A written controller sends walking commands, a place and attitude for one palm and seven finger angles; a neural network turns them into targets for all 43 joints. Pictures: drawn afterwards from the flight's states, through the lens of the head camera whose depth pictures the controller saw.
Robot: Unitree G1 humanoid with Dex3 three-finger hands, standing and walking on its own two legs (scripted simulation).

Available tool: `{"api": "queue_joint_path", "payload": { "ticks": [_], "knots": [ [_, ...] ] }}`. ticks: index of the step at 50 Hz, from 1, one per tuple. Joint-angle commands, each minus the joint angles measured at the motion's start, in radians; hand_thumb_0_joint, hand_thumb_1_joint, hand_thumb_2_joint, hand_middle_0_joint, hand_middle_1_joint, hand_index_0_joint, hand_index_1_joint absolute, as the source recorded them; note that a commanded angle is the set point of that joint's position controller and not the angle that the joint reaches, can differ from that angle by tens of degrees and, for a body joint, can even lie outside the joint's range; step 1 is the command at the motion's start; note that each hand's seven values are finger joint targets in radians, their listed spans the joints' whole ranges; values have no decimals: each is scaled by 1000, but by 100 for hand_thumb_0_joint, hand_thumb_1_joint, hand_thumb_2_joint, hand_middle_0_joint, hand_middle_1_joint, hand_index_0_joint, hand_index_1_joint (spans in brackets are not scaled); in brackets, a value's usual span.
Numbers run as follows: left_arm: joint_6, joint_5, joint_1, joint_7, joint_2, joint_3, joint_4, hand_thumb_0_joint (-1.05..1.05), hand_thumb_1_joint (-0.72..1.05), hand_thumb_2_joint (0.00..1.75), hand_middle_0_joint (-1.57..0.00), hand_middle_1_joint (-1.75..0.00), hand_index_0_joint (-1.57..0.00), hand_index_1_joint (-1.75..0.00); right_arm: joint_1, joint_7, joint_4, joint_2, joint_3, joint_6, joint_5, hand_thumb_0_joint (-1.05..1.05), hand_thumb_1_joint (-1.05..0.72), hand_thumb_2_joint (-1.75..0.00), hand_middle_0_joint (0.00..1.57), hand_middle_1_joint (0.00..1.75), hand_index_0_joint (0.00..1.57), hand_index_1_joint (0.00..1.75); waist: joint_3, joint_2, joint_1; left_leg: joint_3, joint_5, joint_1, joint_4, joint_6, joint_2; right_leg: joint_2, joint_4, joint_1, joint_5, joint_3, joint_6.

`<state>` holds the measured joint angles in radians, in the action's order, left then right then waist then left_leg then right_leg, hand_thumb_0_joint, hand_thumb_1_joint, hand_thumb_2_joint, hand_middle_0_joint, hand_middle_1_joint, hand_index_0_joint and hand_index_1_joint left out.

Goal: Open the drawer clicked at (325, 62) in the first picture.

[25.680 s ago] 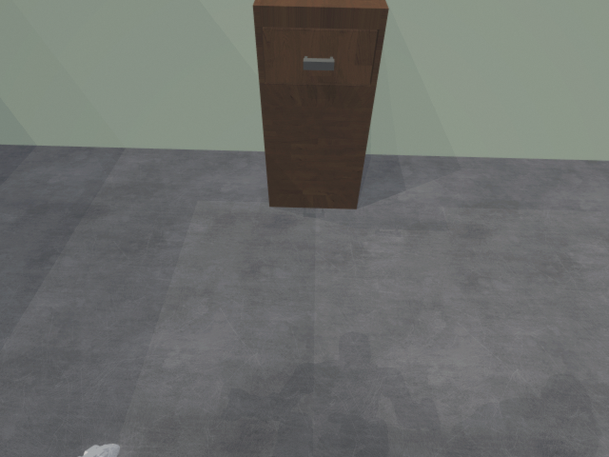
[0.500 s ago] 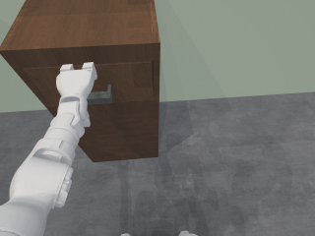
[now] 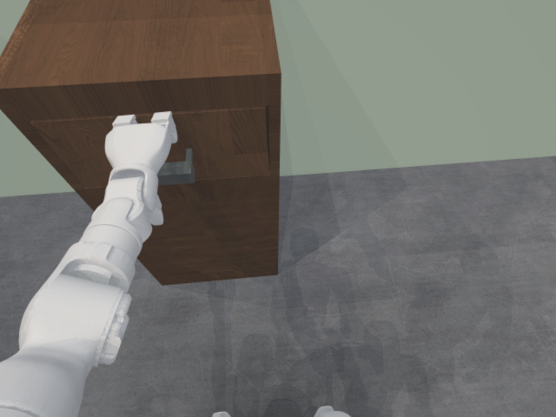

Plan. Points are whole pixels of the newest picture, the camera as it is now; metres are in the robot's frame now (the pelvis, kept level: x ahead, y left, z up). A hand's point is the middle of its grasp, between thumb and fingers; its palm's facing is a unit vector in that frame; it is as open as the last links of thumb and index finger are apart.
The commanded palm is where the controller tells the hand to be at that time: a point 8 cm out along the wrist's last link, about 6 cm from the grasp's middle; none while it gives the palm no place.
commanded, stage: lower the fingers behind the handle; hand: left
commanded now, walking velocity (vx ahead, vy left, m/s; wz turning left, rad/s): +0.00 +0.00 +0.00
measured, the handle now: (164, 164) +0.54 +0.17 -0.02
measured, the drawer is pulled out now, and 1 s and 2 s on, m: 0.00 0.00 0.00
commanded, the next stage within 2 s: lift the fingers back up to retry in 1.46 s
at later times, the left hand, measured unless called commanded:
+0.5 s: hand (156, 182) +0.49 +0.17 -0.01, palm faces -0.07 -0.02 -1.00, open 13.8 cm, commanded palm +0.48 +0.17 +0.04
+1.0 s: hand (158, 184) +0.50 +0.17 -0.02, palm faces -0.03 +0.01 -1.00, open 13.8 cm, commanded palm +0.47 +0.17 +0.01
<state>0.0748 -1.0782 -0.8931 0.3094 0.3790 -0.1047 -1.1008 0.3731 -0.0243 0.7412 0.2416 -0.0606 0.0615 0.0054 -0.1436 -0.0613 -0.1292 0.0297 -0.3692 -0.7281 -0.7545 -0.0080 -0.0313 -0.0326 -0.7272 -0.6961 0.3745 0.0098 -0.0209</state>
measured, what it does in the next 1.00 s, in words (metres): stands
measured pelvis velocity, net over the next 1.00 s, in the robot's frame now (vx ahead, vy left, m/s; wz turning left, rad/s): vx -0.02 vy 0.01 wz -0.01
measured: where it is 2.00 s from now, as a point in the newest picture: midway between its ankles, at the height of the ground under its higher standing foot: outside the picture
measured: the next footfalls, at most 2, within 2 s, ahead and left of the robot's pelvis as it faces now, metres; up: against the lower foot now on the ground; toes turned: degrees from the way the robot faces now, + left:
none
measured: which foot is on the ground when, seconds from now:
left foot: down 0.00-1.00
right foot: down 0.00-1.00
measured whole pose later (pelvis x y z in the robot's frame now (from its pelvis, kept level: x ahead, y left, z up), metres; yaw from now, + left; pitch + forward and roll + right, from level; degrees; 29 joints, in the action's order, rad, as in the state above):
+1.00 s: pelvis -0.02 +0.01 -0.03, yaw -1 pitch +25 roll -2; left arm 0.07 -1.12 -0.96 0.41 0.41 -0.08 -1.18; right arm 0.37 -0.01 0.72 0.25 -0.04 0.04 0.02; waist -0.18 -0.06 -0.17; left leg 0.02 -0.43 -0.97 -0.97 -0.02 -0.04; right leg -0.04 -0.93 -0.94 0.43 0.02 -0.01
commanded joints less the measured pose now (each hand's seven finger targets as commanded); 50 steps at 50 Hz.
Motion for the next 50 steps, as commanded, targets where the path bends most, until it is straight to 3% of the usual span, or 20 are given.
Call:
{"api": "queue_joint_path", "payload": {
  "ticks": [1, 4, 7, 8, 12, 15, 17, 22, 24, 25, 28, 31, 32, 35, 36, 39, 42, 44, 47, 50],
  "knots": [
    [-43, -11, -453, 47, 162, 29, 206, 0, -50, 30, -30, -120, -30, -120, 142, -10, -51, 151, -62, -19, 9, 0, -90, -90, 20, 30, 20, 30, -420, 5, -27, -1, 466, 287, -7, -39, 46, -37, 45, 151, -455, 6, -6],
    [-41, -28, -421, 82, 227, 86, 188, 0, -50, 30, -30, -120, -30, -120, 145, -7, -52, 152, -59, -21, 15, 0, -90, -90, 20, 30, 20, 30, -431, 8, -11, 2, 466, 243, -25, -36, 47, -37, 19, 157, -470, 7, -6],
    [-24, -35, -444, 109, 227, 89, 189, 0, -50, 30, -30, -120, -30, -120, 148, -2, -48, 151, -63, -24, 19, 0, -90, -90, 20, 30, 20, 30, -463, 18, -23, 2, 475, 232, -42, -37, 46, -36, 4, 159, -494, 5, -3],
    [-15, -38, -429, 114, 255, 112, 189, 0, -50, 30, -30, -120, -30, -120, 146, -1, -50, 152, -62, -21, 17, 0, -90, -90, 20, 30, 20, 30, -473, -2, -8, 3, 475, 227, -43, -34, 48, -35, -1, 168, -495, 4, -5],
    [4, -34, -455, 109, 192, 54, 185, 0, -50, 30, -30, -120, -30, -120, 148, 1, -47, 151, -64, -23, 16, 0, -90, -90, 20, 30, 20, 30, -474, 0, -37, -1, 476, 247, -54, -35, 44, -38, 2, 135, -479, 7, -1],
    [-4, -24, -461, 95, 185, 47, 190, 0, -50, 30, -30, -120, -30, -120, 152, -2, -44, 151, -65, -24, 16, 0, -90, -90, 20, 30, 20, 30, -481, -5, -44, -5, 460, 259, -62, -37, 43, -40, 3, 120, -460, 5, 0],
    [-19, -20, -472, 85, 162, 27, 174, 0, -50, 30, -30, -120, -30, -120, 156, -5, -35, 148, -64, -27, 17, 0, -90, -90, 20, 30, 20, 30, -447, -9, -55, -12, 447, 251, -64, -37, 41, -40, 1, 84, -431, 9, -1],
    [-47, -34, -491, 100, 205, 59, 169, 0, -50, 30, -30, -120, -30, -120, 163, -9, -28, 150, -61, -37, 22, 0, -90, -90, 20, 30, 20, 30, -461, -25, -54, -18, 425, 212, -91, -36, 40, -37, -32, 47, -409, 9, -5],
    [-45, -40, -438, 110, 228, 90, 157, 0, -50, 30, -30, -120, -30, -120, 163, -5, -31, 150, -61, -36, 28, 0, -90, -90, 20, 30, 20, 30, -497, -25, -33, -19, 460, 209, -108, -34, 39, -39, -51, 55, -432, 10, -6],
    [-42, -37, -434, 114, 199, 70, 161, 0, -50, 30, -30, -120, -30, -120, 164, -1, -35, 147, -61, -35, 28, 0, -90, -90, 20, 30, 20, 30, -496, -41, -35, -14, 466, 204, -110, -33, 40, -40, -53, 54, -442, 10, -6],
    [-19, -41, -419, 127, 251, 108, 118, 0, -50, 30, -30, -120, -30, -120, 165, 2, -31, 157, -57, -31, 27, 0, -90, -90, 20, 30, 20, 30, -476, 9, -36, -14, 422, 145, -116, -35, 40, -39, -61, 62, -432, 9, -3],
    [9, -37, -434, 129, 229, 84, 91, 0, -50, 30, -30, -120, -30, -120, 165, 5, -31, 157, -54, -28, 27, 0, -90, -90, 20, 30, 20, 30, -463, 16, -47, -9, 393, 119, -113, -37, 45, -40, -57, 65, -425, 9, -2],
    [14, -41, -422, 131, 259, 102, 83, 0, -50, 30, -30, -120, -30, -120, 167, 4, -30, 162, -53, -26, 26, 0, -90, -90, 20, 30, 20, 30, -462, 12, -41, -8, 378, 109, -112, -37, 44, -37, -59, 64, -412, 9, -1],
    [31, -39, -408, 124, 239, 83, 69, 0, -50, 30, -30, -120, -30, -120, 165, 6, -39, 160, -48, -22, 22, 0, -90, -90, 20, 30, 20, 30, -448, 1, -38, -5, 353, 103, -106, -36, 45, -40, -54, 55, -386, 10, -2],
    [33, -36, -432, 118, 223, 67, 63, 0, -50, 30, -30, -120, -30, -120, 165, 6, -37, 159, -49, -22, 22, 0, -90, -90, 20, 30, 20, 30, -444, 8, -51, -9, 347, 102, -109, -38, 45, -41, -56, 43, -373, 11, -4],
    [31, -27, -393, 104, 242, 79, 18, 0, -50, 30, -30, -120, -30, -120, 168, 2, -41, 162, -41, -25, 23, 0, -90, -90, 20, 30, 20, 30, -412, 45, -50, -7, 302, 53, -115, -42, 47, -39, -57, 43, -350, 8, 2],
    [15, -29, -382, 90, 255, 84, 25, 0, -50, 30, -30, -120, -30, -120, 169, -1, -50, 163, -40, -25, 24, 0, -90, -90, 20, 30, 20, 30, -431, 28, -43, -7, 301, 42, -125, -41, 46, -35, -74, 36, -350, 8, 1],
    [15, -32, -345, 86, 234, 68, -11, 0, -50, 30, -30, -120, -30, -120, 165, -2, -51, 164, -38, -25, 22, 0, -90, -90, 20, 30, 20, 30, -380, 49, -50, -6, 258, 10, -131, -42, 46, -37, -71, -1, -308, 10, 1],
    [11, -38, -384, 91, 238, 61, -11, 0, -50, 30, -30, -120, -30, -120, 173, -3, -53, 168, -39, -28, 23, 0, -90, -90, 20, 30, 20, 30, -376, 50, -68, -11, 240, -9, -146, -43, 43, -37, -85, -38, -282, 11, 2],
    [16, -39, -417, 97, 236, 59, 3, 0, -50, 30, -30, -120, -30, -120, 176, -1, -57, 168, -39, -33, 22, 0, -90, -90, 20, 30, 20, 30, -396, 18, -67, -16, 223, -10, -156, -42, 40, -37, -103, -71, -245, 14, -1]
  ]
}}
